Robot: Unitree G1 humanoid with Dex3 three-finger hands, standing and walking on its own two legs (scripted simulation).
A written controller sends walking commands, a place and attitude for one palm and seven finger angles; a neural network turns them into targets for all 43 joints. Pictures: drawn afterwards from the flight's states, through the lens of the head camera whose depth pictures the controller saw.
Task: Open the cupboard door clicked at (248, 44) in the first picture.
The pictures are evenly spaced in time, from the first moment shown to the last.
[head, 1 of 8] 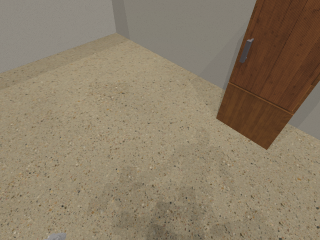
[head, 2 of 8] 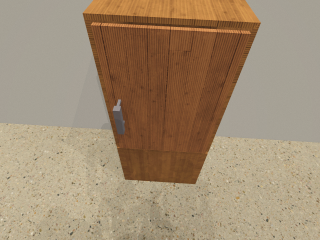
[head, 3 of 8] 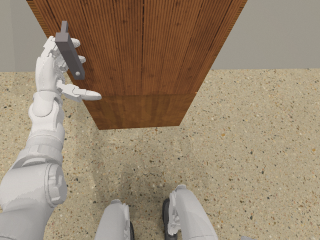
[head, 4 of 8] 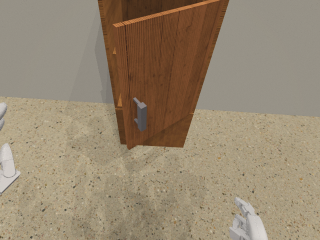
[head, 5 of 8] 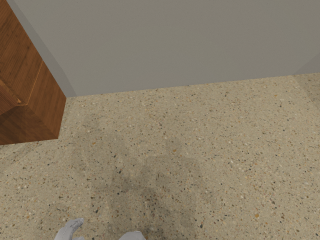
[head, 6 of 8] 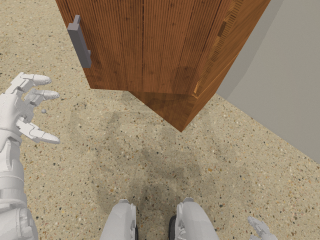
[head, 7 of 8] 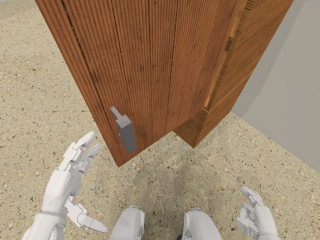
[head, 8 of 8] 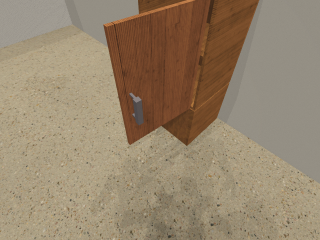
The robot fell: no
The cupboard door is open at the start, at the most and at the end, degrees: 0 84 83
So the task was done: yes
